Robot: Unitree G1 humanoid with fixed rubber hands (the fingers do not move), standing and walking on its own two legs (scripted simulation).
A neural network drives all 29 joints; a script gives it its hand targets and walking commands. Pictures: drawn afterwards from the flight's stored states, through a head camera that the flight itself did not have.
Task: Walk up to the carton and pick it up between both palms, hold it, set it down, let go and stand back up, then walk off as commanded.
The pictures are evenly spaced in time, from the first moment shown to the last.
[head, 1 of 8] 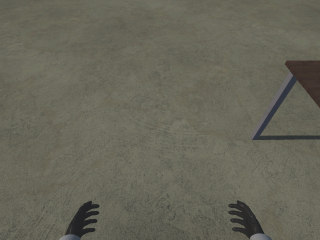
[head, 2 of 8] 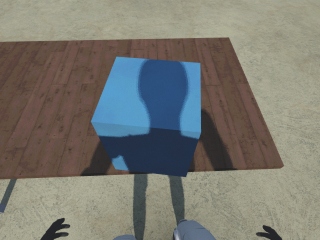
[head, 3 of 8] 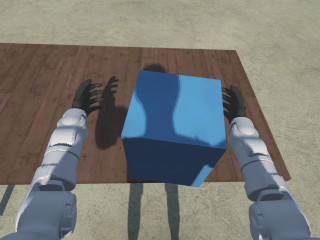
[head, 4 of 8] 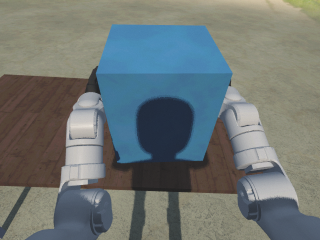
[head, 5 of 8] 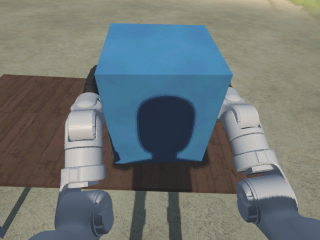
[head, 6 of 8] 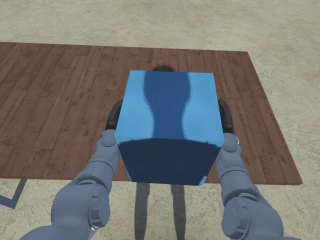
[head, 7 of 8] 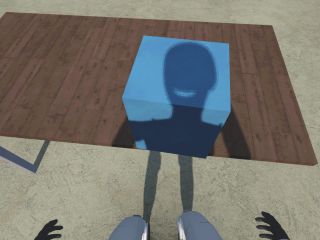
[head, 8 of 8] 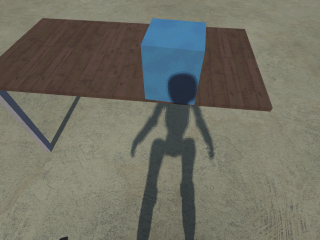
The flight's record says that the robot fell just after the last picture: no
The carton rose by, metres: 0.22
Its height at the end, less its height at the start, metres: +0.00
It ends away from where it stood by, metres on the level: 0.03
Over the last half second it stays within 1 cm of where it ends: yes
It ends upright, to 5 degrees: yes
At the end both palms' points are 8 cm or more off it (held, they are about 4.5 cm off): yes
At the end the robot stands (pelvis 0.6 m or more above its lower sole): yes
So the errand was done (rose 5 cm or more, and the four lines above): yes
